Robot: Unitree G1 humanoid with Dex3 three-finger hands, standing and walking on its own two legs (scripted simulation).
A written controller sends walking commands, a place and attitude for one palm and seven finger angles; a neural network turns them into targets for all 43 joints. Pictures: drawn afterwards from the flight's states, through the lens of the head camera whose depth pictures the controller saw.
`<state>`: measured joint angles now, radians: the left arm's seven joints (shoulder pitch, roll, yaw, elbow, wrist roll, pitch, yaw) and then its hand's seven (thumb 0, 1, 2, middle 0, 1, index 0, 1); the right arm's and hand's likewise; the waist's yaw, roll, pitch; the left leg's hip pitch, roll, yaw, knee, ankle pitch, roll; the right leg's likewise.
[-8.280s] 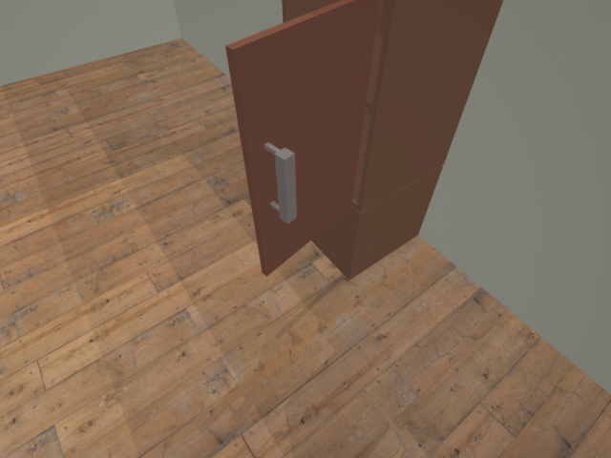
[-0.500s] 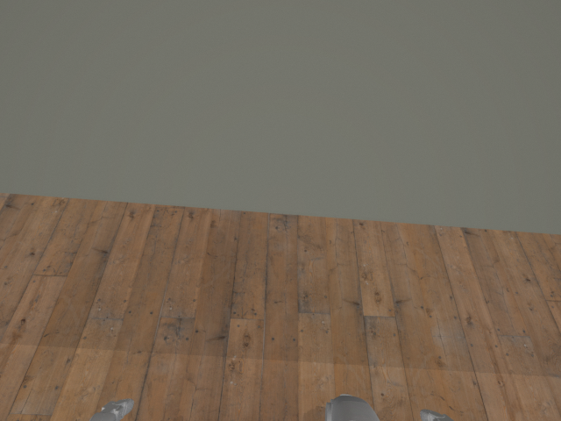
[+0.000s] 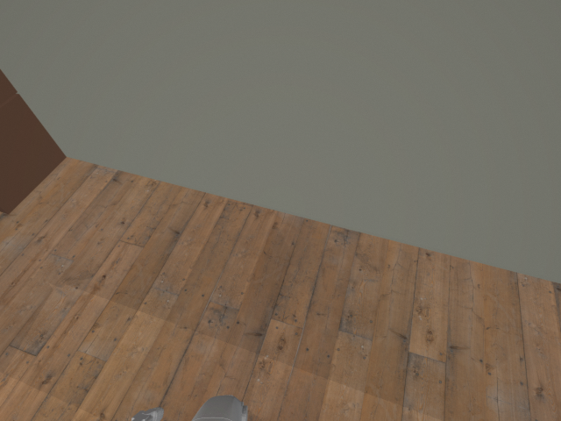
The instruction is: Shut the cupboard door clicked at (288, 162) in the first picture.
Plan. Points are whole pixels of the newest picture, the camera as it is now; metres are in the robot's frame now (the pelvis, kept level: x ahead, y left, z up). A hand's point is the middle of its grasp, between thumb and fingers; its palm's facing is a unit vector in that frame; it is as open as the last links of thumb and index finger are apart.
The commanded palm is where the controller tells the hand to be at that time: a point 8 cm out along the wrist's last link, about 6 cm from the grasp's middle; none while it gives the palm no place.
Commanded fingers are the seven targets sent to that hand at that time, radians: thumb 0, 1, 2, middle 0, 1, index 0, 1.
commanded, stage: walk to a spot facing it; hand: left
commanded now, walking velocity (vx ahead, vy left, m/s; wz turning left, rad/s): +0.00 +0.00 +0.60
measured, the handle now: out of the picture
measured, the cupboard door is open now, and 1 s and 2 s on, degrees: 100 100 100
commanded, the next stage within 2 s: none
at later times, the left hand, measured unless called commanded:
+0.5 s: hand out of the picture +0.08 +0.28 -0.17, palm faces +0.30 -0.93 -0.20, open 7.4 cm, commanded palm none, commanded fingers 0.00 0.90 0.90 -0.20 -0.30 -0.20 -0.30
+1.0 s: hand (157, 363) +0.23 +0.23 -0.15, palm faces +0.55 -0.80 -0.24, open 7.2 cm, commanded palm none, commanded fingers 0.00 0.90 0.90 -0.20 -0.30 -0.20 -0.30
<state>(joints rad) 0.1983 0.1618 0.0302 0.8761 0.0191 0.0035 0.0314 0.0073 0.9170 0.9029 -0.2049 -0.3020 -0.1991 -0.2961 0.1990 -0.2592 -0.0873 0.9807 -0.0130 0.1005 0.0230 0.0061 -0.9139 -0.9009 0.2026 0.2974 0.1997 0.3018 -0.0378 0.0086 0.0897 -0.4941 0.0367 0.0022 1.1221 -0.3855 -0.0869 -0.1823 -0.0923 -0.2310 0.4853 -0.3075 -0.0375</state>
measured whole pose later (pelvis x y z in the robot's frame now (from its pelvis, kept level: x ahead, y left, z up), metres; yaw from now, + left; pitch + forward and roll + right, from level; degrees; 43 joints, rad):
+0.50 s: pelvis +0.05 +0.06 +0.00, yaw +17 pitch +1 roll -1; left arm 0.17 0.26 0.07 0.92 0.03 0.02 -0.03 0.01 0.91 0.90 -0.20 -0.30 -0.19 -0.30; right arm 0.27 -0.19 -0.02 0.97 -0.01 -0.02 0.01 0.00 -0.91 -0.90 0.21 0.30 0.21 0.30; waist 0.01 -0.04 0.06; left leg -0.11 -0.03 -0.01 0.38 -0.28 0.06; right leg -0.61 -0.12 -0.01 1.14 -0.23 0.10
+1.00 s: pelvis +0.26 +0.03 +0.00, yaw +32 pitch +0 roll +1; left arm 0.22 0.17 0.06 0.95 0.02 -0.09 0.02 -0.01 0.95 0.90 -0.20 -0.30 -0.20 -0.30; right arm 0.22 -0.23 -0.08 1.03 -0.02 0.01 0.02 0.01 -0.92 -0.90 0.20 0.30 0.20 0.30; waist -0.03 0.01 0.07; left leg -0.59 0.07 0.01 1.22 -0.21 -0.01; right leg -0.17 -0.04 -0.24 0.43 -0.27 -0.05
